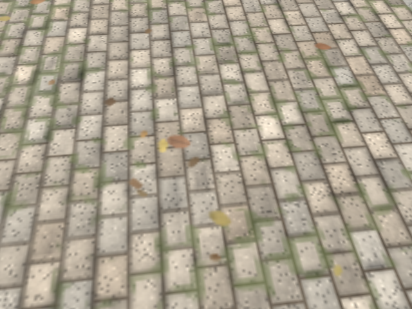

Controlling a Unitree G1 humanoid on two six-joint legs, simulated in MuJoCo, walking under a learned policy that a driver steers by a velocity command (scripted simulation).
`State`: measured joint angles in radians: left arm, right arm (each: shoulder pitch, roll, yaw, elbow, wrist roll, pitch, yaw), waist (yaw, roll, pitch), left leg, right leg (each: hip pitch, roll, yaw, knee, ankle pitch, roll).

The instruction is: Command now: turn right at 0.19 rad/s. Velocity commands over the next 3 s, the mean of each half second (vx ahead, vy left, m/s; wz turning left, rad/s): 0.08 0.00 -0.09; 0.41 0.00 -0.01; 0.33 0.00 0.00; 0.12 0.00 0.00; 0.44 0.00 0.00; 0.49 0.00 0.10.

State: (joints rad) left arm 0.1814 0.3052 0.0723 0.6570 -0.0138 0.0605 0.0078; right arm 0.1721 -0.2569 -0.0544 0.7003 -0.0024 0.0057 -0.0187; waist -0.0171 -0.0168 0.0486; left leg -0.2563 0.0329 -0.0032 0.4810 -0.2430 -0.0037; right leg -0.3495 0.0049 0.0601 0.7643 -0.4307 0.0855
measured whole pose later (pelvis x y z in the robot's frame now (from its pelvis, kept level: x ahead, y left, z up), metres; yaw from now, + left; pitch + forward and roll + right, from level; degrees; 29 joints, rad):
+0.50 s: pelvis +0.03 -0.01 +0.00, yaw -1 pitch +1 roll -1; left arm 0.31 0.26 0.04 0.72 -0.02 -0.01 0.01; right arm 0.23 -0.30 -0.05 0.80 0.03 -0.06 0.01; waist 0.02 -0.01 -0.01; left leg -0.35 0.03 0.03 0.75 -0.47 0.04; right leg -0.14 0.02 0.05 0.45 -0.32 -0.03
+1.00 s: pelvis +0.24 +0.03 -0.01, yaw -1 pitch +2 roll +0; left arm 0.03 0.25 0.04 0.64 -0.02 -0.08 -0.05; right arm 0.45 -0.26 -0.02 0.87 0.01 -0.06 -0.01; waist -0.10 -0.05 0.03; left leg 0.13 -0.05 0.03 0.17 -0.34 0.06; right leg -0.64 -0.05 -0.02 0.56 0.06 -0.01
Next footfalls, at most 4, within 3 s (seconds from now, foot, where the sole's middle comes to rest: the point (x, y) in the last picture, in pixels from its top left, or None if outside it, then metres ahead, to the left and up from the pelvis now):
0.06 right None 0.02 -0.14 -0.78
0.58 left None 0.12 0.11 -0.78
1.10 right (235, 301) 0.48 -0.09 -0.78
1.52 left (168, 240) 0.70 0.13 -0.78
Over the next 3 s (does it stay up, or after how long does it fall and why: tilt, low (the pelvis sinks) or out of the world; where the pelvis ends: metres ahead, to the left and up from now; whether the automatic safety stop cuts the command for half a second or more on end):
stays up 1.05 0.03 0.00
